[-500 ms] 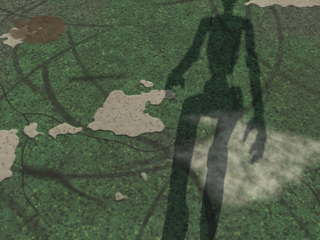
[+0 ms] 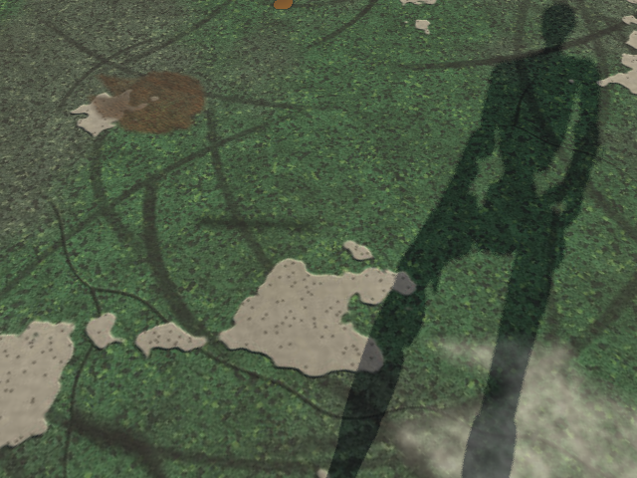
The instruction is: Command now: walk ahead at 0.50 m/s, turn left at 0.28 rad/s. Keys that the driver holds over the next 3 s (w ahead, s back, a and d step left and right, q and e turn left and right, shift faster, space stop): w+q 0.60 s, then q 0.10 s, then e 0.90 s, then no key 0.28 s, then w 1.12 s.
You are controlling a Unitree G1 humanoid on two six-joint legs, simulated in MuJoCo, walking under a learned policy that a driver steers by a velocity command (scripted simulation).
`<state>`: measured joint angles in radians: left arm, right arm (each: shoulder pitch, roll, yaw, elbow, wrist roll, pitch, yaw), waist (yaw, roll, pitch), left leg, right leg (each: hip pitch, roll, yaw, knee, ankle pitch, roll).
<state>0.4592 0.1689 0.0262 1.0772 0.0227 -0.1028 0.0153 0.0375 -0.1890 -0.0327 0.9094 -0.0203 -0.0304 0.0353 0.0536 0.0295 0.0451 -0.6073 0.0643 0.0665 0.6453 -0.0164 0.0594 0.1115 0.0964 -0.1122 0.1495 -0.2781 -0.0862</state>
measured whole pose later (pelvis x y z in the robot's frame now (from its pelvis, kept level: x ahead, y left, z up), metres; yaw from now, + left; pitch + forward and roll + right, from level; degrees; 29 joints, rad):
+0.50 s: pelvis +0.28 +0.04 +0.01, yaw +15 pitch +2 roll +0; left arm 0.01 0.23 0.03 0.80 0.04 -0.04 -0.02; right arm 0.41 -0.23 -0.07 0.97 -0.01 -0.05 0.00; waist -0.09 -0.03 0.04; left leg -0.04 -0.14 -0.12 0.28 -0.25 0.12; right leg -0.65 -0.09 0.04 0.73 -0.05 0.04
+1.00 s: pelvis +0.48 +0.05 +0.00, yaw +22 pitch +1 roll +0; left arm 0.34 0.23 0.03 0.91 0.01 -0.05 -0.01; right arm 0.11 -0.23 -0.03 0.83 -0.02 0.01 -0.01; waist 0.06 0.02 0.05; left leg -0.41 -0.01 -0.04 0.66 -0.27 0.00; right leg -0.24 0.04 -0.02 0.41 -0.18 -0.04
